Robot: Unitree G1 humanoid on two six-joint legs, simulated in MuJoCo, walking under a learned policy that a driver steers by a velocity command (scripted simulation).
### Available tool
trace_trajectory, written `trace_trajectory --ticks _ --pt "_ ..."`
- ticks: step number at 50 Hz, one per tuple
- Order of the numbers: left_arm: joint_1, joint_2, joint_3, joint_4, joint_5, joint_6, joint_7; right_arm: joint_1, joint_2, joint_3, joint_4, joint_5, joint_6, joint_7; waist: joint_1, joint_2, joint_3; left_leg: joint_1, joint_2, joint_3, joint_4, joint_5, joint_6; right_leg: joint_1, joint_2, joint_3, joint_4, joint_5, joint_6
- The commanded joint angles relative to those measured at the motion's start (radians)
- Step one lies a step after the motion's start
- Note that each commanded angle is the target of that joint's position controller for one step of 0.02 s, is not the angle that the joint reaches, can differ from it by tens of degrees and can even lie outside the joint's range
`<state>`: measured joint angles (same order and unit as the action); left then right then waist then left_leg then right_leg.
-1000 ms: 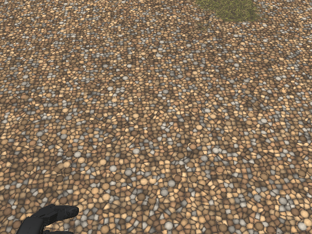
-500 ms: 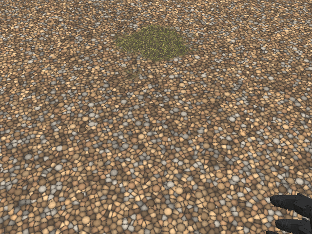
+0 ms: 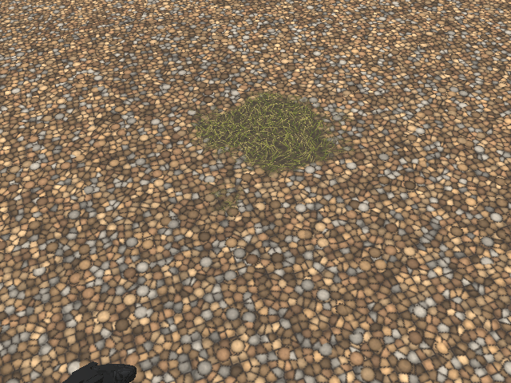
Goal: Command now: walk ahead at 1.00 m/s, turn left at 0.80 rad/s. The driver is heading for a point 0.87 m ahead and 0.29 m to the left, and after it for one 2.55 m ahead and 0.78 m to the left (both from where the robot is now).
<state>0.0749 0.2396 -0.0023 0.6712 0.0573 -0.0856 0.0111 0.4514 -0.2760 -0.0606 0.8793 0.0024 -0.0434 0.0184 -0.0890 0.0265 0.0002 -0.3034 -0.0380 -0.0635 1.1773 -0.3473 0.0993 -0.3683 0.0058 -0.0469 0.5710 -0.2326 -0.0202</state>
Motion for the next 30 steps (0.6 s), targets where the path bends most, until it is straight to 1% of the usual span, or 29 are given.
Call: trace_trajectory --ticks 1,2,3,4,5,7,8,9,10,11,12,13,14,15,16,17,18,19,20,21,22,23,24,25,26,27,28,29,30 --pt "0.205 0.105 0.053 0.03 -0.013 -0.02 0.005 -0.099 -0.057 -0.012 -0.111 -0.03 0.014 0.023 0.116 -0.086 0.032 -0.452 0.129 -0.015 0.087 0.055 -0.01 0.334 -0.307 0.364 -0.374 -0.138 -0.129" --pt "0.216 0.103 0.055 0.052 -0.024 -0.03 0.0 -0.123 -0.036 -0.007 -0.131 -0.034 0.027 0.03 0.098 -0.117 0.056 -0.459 0.15 -0.014 0.063 0.056 -0.016 0.303 -0.308 0.304 -0.394 -0.078 -0.122" --pt "0.227 0.091 0.054 0.07 -0.036 -0.039 -0.005 -0.168 -0.025 -0.004 -0.152 -0.036 0.038 0.036 0.092 -0.111 0.072 -0.487 0.165 -0.009 0.053 0.068 -0.018 0.298 -0.302 0.245 -0.411 0.003 -0.113" --pt "0.239 0.086 0.054 0.085 -0.043 -0.046 -0.008 -0.21 -0.02 -0.001 -0.176 -0.039 0.044 0.042 0.088 -0.11 0.078 -0.516 0.169 0.001 0.052 0.102 -0.02 0.304 -0.296 0.185 -0.423 0.08 -0.109" --pt "0.237 0.083 0.054 0.093 -0.043 -0.05 -0.01 -0.249 -0.023 0.002 -0.199 -0.039 0.046 0.049 0.079 -0.106 0.078 -0.537 0.172 0.011 0.041 0.148 -0.021 0.308 -0.286 0.12 -0.433 0.154 -0.102" --pt "0.208 0.093 0.056 0.103 -0.04 -0.058 -0.011 -0.325 -0.027 0.01 -0.248 -0.034 0.04 0.065 0.056 -0.111 0.096 -0.505 0.169 0.038 -0.069 0.274 -0.016 0.265 -0.241 -0.025 -0.45 0.292 -0.074" --pt "0.175 0.101 0.057 0.102 -0.042 -0.059 -0.01 -0.357 -0.025 0.017 -0.264 -0.033 0.036 0.073 0.041 -0.089 0.126 -0.438 0.155 0.072 -0.184 0.342 -0.013 0.213 -0.213 -0.103 -0.448 0.4 -0.058" --pt "0.171 0.11 0.058 0.106 -0.047 -0.058 -0.007 -0.389 -0.024 0.024 -0.271 -0.036 0.03 0.081 0.043 -0.051 0.14 -0.341 0.121 0.141 -0.312 0.408 -0.006 0.172 -0.177 -0.175 -0.442 0.512 -0.039" --pt "0.202 0.131 0.061 0.116 -0.051 -0.061 -0.002 -0.424 -0.018 0.029 -0.281 -0.042 0.025 0.09 0.058 -0.037 0.143 -0.251 0.084 0.199 -0.414 0.47 0.001 0.159 -0.173 -0.2 -0.421 0.619 -0.032" --pt "0.224 0.161 0.066 0.123 -0.055 -0.063 0.003 -0.403 -0.028 0.028 -0.27 -0.044 0.021 0.093 0.052 -0.036 0.12 -0.166 0.031 0.243 -0.463 0.497 0.009 0.185 -0.168 -0.214 -0.352 0.786 -0.022" --pt "0.24 0.201 0.074 0.119 -0.06 -0.059 0.009 -0.347 -0.045 0.023 -0.25 -0.047 0.019 0.091 0.03 -0.055 0.075 -0.086 -0.018 0.27 -0.492 0.485 0.02 0.225 -0.176 -0.216 -0.244 0.953 -0.011" --pt "0.24 0.238 0.084 0.11 -0.065 -0.047 0.014 -0.256 -0.071 0.013 -0.225 -0.05 0.018 0.083 -0.014 -0.075 0.011 0.022 -0.056 0.272 -0.503 0.444 0.036 0.244 -0.197 -0.207 -0.092 1.073 -0.003" --pt "0.167 0.378 0.126 0.051 -0.112 -0.029 0.029 -0.146 -0.174 -0.041 -0.235 0.043 0.01 0.069 -0.094 -0.166 -0.088 0.172 -0.05 0.184 -0.474 0.407 0.052 0.244 -0.216 -0.147 0.069 1.194 0.013" --pt "0.118 0.335 0.119 0.034 -0.112 -0.019 0.028 0.005 -0.247 -0.072 -0.191 0.048 0.017 0.048 -0.173 -0.113 -0.156 0.381 -0.033 0.121 -0.567 0.503 0.09 0.152 -0.184 -0.143 0.322 1.008 0.042" --pt "0.16 0.194 0.084 0.035 -0.082 -0.025 0.015 -0.012 -0.281 -0.083 -0.19 0.052 0.033 0.012 -0.118 0.15 -0.12 0.57 0.07 -0.018 -0.654 0.765 0.146 -0.088 0.001 -0.152 0.733 -0.056 0.103" --pt "0.38 0.128 0.05 -0.025 -0.047 -0.045 0.003 -0.113 -0.368 -0.073 -0.267 -0.025 0.019 0.008 0.054 0.304 -0.355 0.836 0.344 -0.542 -0.599 1.133 0.378 -0.351 0.086 0.054 1.114 -0.431 0.132" --pt "0.319 0.234 0.058 -0.047 -0.059 -0.058 -0.004 -0.127 -0.335 -0.081 -0.32 -0.036 0.02 0.014 -0.024 0.102 -0.576 0.848 0.385 -0.661 -0.703 0.838 0.421 -0.345 0.051 0.236 1.147 -0.366 0.108" --pt "0.22 0.25 0.063 -0.083 -0.076 -0.058 -0.003 -0.19 -0.307 -0.077 -0.335 -0.019 0.009 0.021 0.01 -0.02 -0.405 0.671 0.324 -0.613 -0.78 0.661 0.376 -0.376 0.027 0.226 1.027 -0.306 0.084" --pt "0.189 0.236 0.064 -0.082 -0.063 -0.044 0.011 -0.252 -0.251 -0.064 -0.342 0.015 -0.001 0.019 0.065 -0.131 -0.28 0.507 0.263 -0.543 -0.808 0.552 0.319 -0.379 -0.02 0.212 0.928 -0.27 0.083" --pt "0.197 0.233 0.066 -0.07 -0.053 -0.028 0.019 -0.29 -0.23 -0.055 -0.353 0.027 -0.003 0.015 0.103 -0.157 -0.181 0.338 0.234 -0.5 -0.829 0.593 0.296 -0.34 -0.034 0.204 0.87 -0.252 0.094" --pt "0.206 0.242 0.073 -0.067 -0.05 -0.009 0.022 -0.315 -0.233 -0.058 -0.359 0.014 -0.002 0.009 0.132 -0.136 -0.126 0.199 0.205 -0.451 -0.852 0.662 0.281 -0.28 -0.044 0.201 0.814 -0.241 0.104" --pt "0.199 0.236 0.076 -0.073 -0.045 0.004 0.025 -0.33 -0.224 -0.058 -0.357 0.009 0.002 0.004 0.145 -0.114 -0.095 0.108 0.173 -0.408 -0.859 0.723 0.267 -0.243 -0.051 0.194 0.751 -0.238 0.115" --pt "0.187 0.212 0.073 -0.075 -0.04 0.009 0.029 -0.327 -0.211 -0.057 -0.346 0.012 0.005 -0.004 0.148 -0.102 -0.088 0.043 0.143 -0.361 -0.844 0.786 0.248 -0.216 -0.054 0.187 0.669 -0.224 0.124" --pt "0.161 0.182 0.065 -0.085 -0.033 0.01 0.033 -0.319 -0.211 -0.059 -0.339 0.014 0.01 -0.015 0.143 -0.096 -0.095 0.003 0.108 -0.327 -0.824 0.843 0.231 -0.196 -0.04 0.174 0.587 -0.187 0.132" --pt "0.13 0.154 0.059 -0.098 -0.032 0.011 0.035 -0.316 -0.216 -0.063 -0.333 0.017 0.019 -0.027 0.139 -0.083 -0.112 -0.017 0.077 -0.304 -0.802 0.872 0.211 -0.181 -0.015 0.161 0.502 -0.138 0.139" --pt "0.103 0.139 0.055 -0.107 -0.035 0.015 0.035 -0.318 -0.218 -0.065 -0.332 0.02 0.034 -0.039 0.134 -0.061 -0.139 -0.023 0.052 -0.296 -0.783 0.866 0.188 -0.16 0.011 0.154 0.425 -0.077 0.145" --pt "0.081 0.132 0.053 -0.111 -0.04 0.019 0.033 -0.325 -0.217 -0.067 -0.334 0.026 0.051 -0.049 0.128 -0.034 -0.167 -0.025 0.028 -0.291 -0.763 0.822 0.156 -0.132 0.034 0.153 0.356 -0.007 0.146" --pt "0.072 0.133 0.054 -0.106 -0.044 0.023 0.03 -0.335 -0.206 -0.064 -0.337 0.03 0.065 -0.058 0.123 -0.006 -0.188 -0.018 0.018 -0.275 -0.745 0.761 0.126 -0.115 0.043 0.148 0.296 0.058 0.146" --pt "0.053 0.134 0.054 -0.104 -0.047 0.025 0.025 -0.334 -0.191 -0.06 -0.339 0.031 0.074 -0.066 0.108 0.021 -0.196 -0.017 0.014 -0.272 -0.732 0.695 0.102 -0.097 0.046 0.146 0.246 0.11 0.143"
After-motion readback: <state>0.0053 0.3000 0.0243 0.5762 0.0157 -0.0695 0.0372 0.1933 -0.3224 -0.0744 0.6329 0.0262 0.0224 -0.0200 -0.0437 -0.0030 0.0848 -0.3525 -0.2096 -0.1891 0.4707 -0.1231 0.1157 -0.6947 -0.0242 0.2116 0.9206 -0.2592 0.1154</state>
